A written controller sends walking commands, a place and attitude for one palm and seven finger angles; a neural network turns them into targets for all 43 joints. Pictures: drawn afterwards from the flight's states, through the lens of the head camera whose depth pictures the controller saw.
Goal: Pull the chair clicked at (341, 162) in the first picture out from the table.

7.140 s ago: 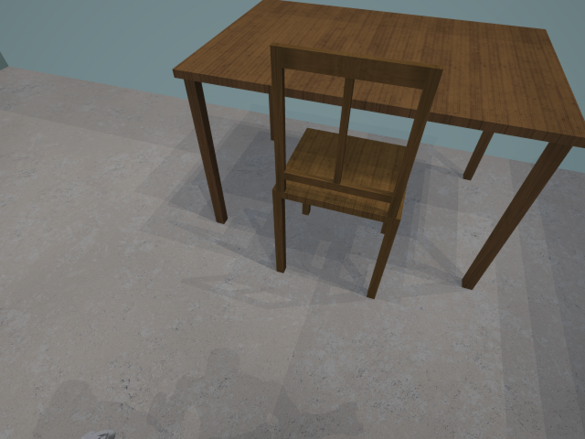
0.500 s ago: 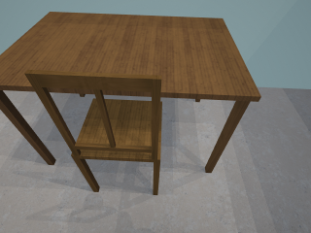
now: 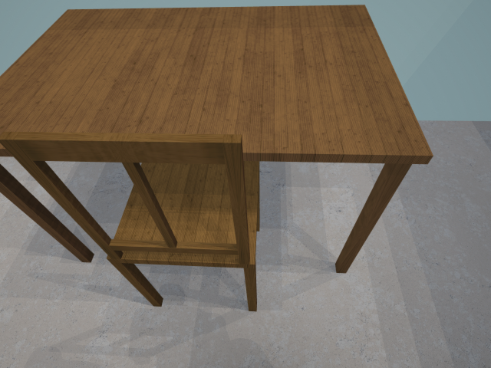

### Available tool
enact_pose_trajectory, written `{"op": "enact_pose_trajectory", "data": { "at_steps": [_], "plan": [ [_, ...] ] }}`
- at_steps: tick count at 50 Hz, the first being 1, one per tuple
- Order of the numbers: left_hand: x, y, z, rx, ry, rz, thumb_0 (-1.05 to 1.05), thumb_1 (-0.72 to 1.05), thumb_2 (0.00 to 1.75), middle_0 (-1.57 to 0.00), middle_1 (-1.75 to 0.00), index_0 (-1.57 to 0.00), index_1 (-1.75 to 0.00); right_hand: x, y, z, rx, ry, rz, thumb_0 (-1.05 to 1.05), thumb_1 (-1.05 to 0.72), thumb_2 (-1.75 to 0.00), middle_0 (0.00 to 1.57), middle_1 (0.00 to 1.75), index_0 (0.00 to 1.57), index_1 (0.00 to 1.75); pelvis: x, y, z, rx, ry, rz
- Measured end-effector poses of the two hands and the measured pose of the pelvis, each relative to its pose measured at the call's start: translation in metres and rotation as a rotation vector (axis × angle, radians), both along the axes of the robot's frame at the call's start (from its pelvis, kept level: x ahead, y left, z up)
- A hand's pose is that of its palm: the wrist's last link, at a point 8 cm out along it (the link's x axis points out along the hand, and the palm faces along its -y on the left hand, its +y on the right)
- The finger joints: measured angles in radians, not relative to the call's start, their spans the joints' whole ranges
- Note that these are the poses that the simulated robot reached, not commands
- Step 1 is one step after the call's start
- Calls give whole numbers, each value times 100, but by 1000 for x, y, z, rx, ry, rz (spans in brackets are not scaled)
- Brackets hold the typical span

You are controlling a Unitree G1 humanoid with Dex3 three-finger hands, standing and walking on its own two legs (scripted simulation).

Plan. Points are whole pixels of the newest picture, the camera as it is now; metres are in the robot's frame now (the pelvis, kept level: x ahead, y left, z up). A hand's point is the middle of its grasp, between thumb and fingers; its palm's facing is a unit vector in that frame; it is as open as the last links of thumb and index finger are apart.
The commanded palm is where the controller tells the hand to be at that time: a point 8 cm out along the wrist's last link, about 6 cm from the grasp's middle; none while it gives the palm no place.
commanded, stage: come to a stop and stand still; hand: left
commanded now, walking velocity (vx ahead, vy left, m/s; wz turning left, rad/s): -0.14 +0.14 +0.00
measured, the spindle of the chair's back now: (155, 210) +0.42 +0.22 -0.05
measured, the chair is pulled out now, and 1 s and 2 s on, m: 0.00 0.00 0.00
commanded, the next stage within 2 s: look again from close up in 1.88 s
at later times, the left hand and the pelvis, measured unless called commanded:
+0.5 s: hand out of the picture +0.01 +0.25 -0.16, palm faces -0.01 -0.97 -0.26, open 7.4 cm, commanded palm none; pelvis -0.02 +0.06 +0.00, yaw -2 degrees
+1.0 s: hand out of the picture +0.05 +0.22 -0.16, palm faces -0.05 -0.97 -0.22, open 7.4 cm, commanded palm none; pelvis +0.02 +0.04 +0.01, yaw -3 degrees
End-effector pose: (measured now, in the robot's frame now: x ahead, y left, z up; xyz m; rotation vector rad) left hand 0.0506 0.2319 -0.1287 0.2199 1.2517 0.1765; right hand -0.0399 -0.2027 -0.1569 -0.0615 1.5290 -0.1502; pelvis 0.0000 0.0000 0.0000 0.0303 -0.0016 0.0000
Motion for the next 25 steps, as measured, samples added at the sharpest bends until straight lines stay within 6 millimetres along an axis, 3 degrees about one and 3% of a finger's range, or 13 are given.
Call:
{"op": "enact_pose_trajectory", "data": {
  "at_steps": [4, 9, 16, 21, 25],
  "plan": [
    [-1, 1, 1, -4, 3, 3, 0, 93, 90, -20, -30, -20, -30, 38, -10, 8, -32, -98, 20, 0, -91, -89, 20, 30, 19, 30, -6, 0, 5, 10, -4, -11],
    [-15, 12, -8, -27, 29, 7, 0, 92, 90, -21, -30, -20, -30, 67, -20, 15, -89, -211, 37, 1, -93, -89, 20, 30, 19, 30, -12, 11, 1, -3, -20, -27],
    [-33, 36, -15, -34, 35, -4, 1, 91, 90, -21, -30, -20, -30, 77, -4, 22, -110, -322, 46, 0, -92, -89, 20, 30, 19, 30, -13, 35, -5, -27, -37, -33],
    [-36, 57, -6, -17, 32, -9, 1, 90, 90, -21, -30, -20, -30, 71, 22, 19, -69, -324, 67, 0, -91, -89, 20, 30, 19, 30, -15, 51, -2, -30, -22, -32],
    [-43, 68, 1, -1, 53, -5, 1, 90, 90, -20, -30, -20, -30, 66, 29, 17, -59, -288, 74, 0, -94, -89, 20, 30, 20, 30, -15, 59, 1, -25, -6, -37]
  ]
}}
